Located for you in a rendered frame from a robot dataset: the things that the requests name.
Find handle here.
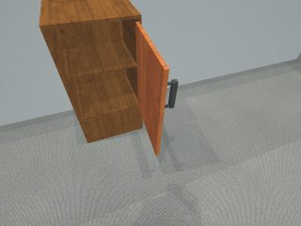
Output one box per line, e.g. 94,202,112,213
165,79,179,109

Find cupboard door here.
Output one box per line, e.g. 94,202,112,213
135,22,169,156

